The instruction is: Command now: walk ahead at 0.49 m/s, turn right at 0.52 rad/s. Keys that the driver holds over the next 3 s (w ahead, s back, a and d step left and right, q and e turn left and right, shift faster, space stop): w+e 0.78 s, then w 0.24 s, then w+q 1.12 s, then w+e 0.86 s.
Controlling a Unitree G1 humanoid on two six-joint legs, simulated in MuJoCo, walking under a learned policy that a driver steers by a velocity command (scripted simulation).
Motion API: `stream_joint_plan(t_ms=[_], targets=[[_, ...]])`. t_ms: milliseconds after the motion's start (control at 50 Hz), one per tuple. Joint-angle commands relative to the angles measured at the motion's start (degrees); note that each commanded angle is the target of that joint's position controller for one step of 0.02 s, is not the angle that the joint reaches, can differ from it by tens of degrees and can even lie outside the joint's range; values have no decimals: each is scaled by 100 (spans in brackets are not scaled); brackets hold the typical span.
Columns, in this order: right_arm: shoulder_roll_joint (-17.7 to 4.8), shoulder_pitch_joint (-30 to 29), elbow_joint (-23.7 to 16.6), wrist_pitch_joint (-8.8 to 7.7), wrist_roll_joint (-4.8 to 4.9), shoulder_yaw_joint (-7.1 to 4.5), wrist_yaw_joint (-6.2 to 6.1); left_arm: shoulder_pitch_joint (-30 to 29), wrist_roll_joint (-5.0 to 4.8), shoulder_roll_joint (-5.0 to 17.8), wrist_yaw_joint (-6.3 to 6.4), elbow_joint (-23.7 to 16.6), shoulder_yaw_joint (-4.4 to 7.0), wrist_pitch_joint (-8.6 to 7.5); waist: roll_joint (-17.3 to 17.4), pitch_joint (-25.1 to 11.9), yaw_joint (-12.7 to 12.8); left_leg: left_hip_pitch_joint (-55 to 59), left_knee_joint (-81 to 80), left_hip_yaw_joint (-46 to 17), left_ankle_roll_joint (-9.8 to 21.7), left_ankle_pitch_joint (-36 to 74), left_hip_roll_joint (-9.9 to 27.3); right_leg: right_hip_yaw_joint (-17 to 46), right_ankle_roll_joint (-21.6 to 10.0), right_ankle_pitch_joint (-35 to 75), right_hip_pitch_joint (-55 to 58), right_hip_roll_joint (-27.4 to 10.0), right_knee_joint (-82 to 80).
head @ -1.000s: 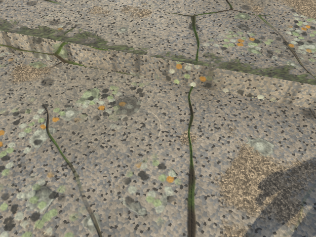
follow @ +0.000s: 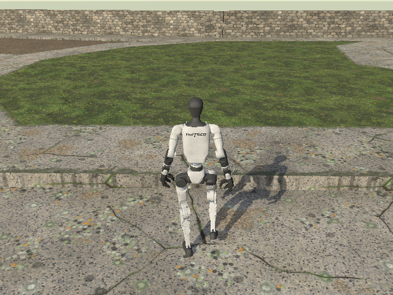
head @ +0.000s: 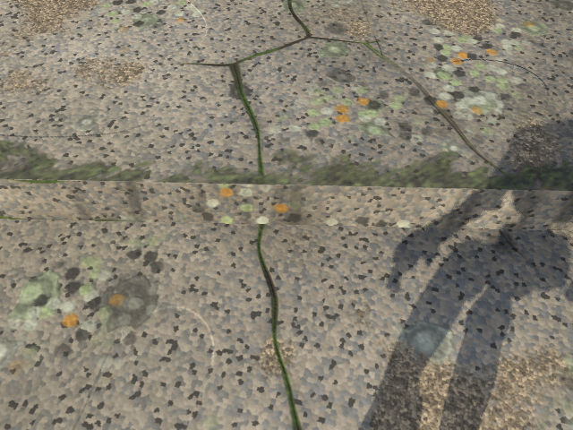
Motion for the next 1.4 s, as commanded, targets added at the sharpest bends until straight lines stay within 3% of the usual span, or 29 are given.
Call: stream_joint_plan(t_ms=[20, 160, 200, 240, 260, 280, 300, 320, 360, 420, 520, 680, 760, 780, 800, 820, 840, 860, 880, 980, 1140, 1200, 1240, 1260, 1280, 1300, 1320, 1360, 1400], targets=[[-417, -15, -266, -108, -4, -33, -10, -338, -9, -75, -98, -425, -78, -15, 512, 315, 99, -304, -937, -564, 394, 1527, 1498, -104, 72, 676, -209, -74, -758], [-719, 553, -100, 38, -20, -78, -119, -1284, 41, 8, -168, -885, -137, -54, 597, 302, -104, 875, -268, 124, 265, 3728, 1737, -840, -275, 365, 297, 365, -2404], [-892, 531, -104, 126, -35, -126, -159, -908, 61, 136, -122, -812, -72, -44, 786, 23, 102, 1146, 594, 286, 232, 5362, 1791, -1031, -511, -286, 867, 744, -2487], [-1035, 487, -169, 249, -31, -173, -140, 236, 72, 385, -52, -490, 79, -105, 762, -620, 565, 891, 2432, 334, 190, 5352, 1804, -970, -812, -552, 2202, 1111, -2957], [-1004, 389, -305, 263, -20, -170, -108, 1124, 144, 751, 36, -242, 241, -139, 381, -1098, 989, -164, 4026, 369, 3, 3904, 1679, -191, -1077, -750, 3578, 690, -3372], [-291, 543, -739, 217, 54, -41, 24, 1077, 150, 1433, 118, -325, 409, -109, -1020, -1515, 571, -2871, 6184, 231, -362, -1394, 623, 2774, -1916, -813, 5410, -1140, -3590], [-781, -207, -1007, 134, 42, -143, 56, 1301, -20, 1483, 131, -388, 421, -26, -312, -1755, 826, -3690, 6880, -1124, -404, -1791, 154, 4298, -2145, -700, 5512, -1450, -4406], [-723, -654, -1172, 49, 75, -118, 84, 996, -58, 1320, 188, -330, 375, -7, -21, -917, 680, -4146, 6610, -1405, -326, -1109, 551, 3308, -1939, -284, 4973, -1329, -4538], [-682, -483, -1045, 16, 19, -106, 52, 454, -107, 809, 228, -376, 258, -92, 474, -231, 181, -3498, 5597, -1412, -333, -576, 880, 2246, -1476, 1071, 3662, -800, -4659], [-567, -293, -1075, 325, -182, -95, 89, 379, -183, 644, 230, -396, 169, -281, 379, -331, -136, -2824, 4965, -1399, -561, -587, 911, 1631, -1357, 2061, 3000, -352, -4756], [-541, -1372, -1521, 452, -158, -60, 143, 995, -176, 867, 195, -300, 210, -339, 61, -45, 152, -3370, 3705, -1223, -752, 410, 840, 1534, -1105, 1858, 2908, -55, -4940], [-618, -2681, -2088, 335, -54, 50, 205, 1662, -83, 980, 268, -262, 221, -295, -196, 28, 620, -3329, 1976, -1276, -564, 1004, 412, 1950, -857, 2273, 3782, -158, -4446], [-1033, -1125, -1708, 184, -20, -98, 80, 1090, -77, 1221, 270, -437, 275, -332, -170, -535, -195, -822, 1146, -1223, -222, 431, 37, 1917, -404, 3518, 3246, 77, -3088], [-1255, -296, -1553, 102, -90, -172, -3, 1038, -121, 1092, 213, -479, 241, -382, 133, -1085, -594, 458, 953, -1620, -28, 292, 513, 1667, -282, 2919, 2668, 461, -1857], [-1723, 448, -1573, 95, -260, -263, -95, 1303, -247, 490, 196, -682, 86, -418, 1012, -1997, -693, 1836, 721, -3411, 322, -953, 2104, 1085, -134, 438, 1613, 967, -141], [-1892, 116, -1530, 178, -226, -330, -62, 1793, -240, 501, 194, -771, 72, -389, 2202, -2214, -183, 2054, -162, -5896, 879, -1243, 2813, 756, -80, -2235, 437, 1427, 808], [-1307, -390, -1626, 220, -152, -233, -8, 1684, -81, 782, 227, -511, 94, -302, 1047, -1207, -20, 1173, -222, -5337, 848, -1941, 2593, 867, -102, -1732, 106, 897, 1150], [-871, -664, -1633, 210, -84, -131, 35, 1306, -29, 744, 164, -495, 78, -287, 436, -580, -37, 419, -292, -4399, 758, -1662, 2252, 780, -69, -1265, 217, 718, 944], [-683, -765, -1565, 191, -93, -71, 58, 1133, -24, 615, 125, -527, 51, -277, 386, -284, 39, -57, -428, -3679, 618, -926, 1947, 733, -35, -1066, 363, 577, 627], [-734, -238, -1084, -66, 25, -67, 143, 740, 79, 430, -16, -651, -34, -150, 784, -227, 140, -263, -640, -2320, 674, 1361, 1586, 618, 141, -739, 339, 458, 8], [-966, 387, -658, 13, 66, -124, 156, -998, 41, 191, -69, -1175, -289, -278, 748, -14, -159, -414, -572, -1718, 570, 2325, 1230, -263, 446, 318, 939, 361, -2458], [-1095, 430, -584, 61, 58, -169, 138, -913, 5, 358, 47, -1183, -254, -367, 772, -133, -49, -138, -55, -2016, 474, 2763, 1382, -209, 329, 132, 1414, 473, -2928], [-945, 412, -560, 99, 107, -126, 128, 24, 90, 587, 166, -865, -146, -488, 455, -629, 370, -301, 1198, -1856, 281, 3027, 1010, -162, 148, 215, 2830, 538, -3691], [-719, 270, -744, 72, 155, -50, 116, 807, 215, 929, 258, -760, -49, -568, 23, -1257, 719, -1062, 2386, -1686, 130, 1934, 693, 728, -66, 37, 4048, -398, -3811], [-50, 703, -959, 81, 291, 107, 84, 1138, 285, 1542, 308, -771, 90, -520, -1195, -1817, 612, -2752, 3928, -1081, -82, -1267, -47, 2599, -571, 386, 5406, -2001, -4103], [-668, 749, -844, 209, 168, -61, 17, 1185, 72, 1407, 288, -709, 133, -403, -885, -1864, 620, -3090, 4734, -1343, 11, -1839, 63, 3232, -848, -265, 4927, -2089, -4345], [-755, 529, -787, 278, 90, -121, 39, 733, 24, 891, 257, -788, -3, -386, -428, -1064, 399, -3246, 4939, -1541, 75, -1457, 351, 2580, -709, -825, 4282, -1742, -4515], [-539, 218, -772, 352, 15, -113, 116, 196, 1, 372, 254, -838, -143, -459, -354, -339, 164, -3050, 4708, -1501, -14, -817, 609, 1434, -430, -171, 3279, -1233, -4973], [-432, 227, -757, 463, -79, -119, 172, 183, -11, 345, 288, -749, -148, -546, -407, -284, -10, -2856, 4800, -1405, -150, -512, 626, 748, -379, 740, 2990, -1008, -5069]])
Next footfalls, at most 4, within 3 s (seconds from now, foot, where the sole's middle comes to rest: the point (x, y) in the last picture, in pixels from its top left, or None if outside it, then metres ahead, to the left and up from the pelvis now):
0.26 right None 0.29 -0.11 -0.78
0.78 left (312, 364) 0.65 -0.05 -0.78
1.26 right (431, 334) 0.73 -0.36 -0.78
1.78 left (365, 260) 0.96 -0.21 -0.78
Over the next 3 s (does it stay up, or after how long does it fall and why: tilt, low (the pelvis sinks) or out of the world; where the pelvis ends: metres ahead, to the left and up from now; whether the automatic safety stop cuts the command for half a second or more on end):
stays up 1.52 -0.31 0.17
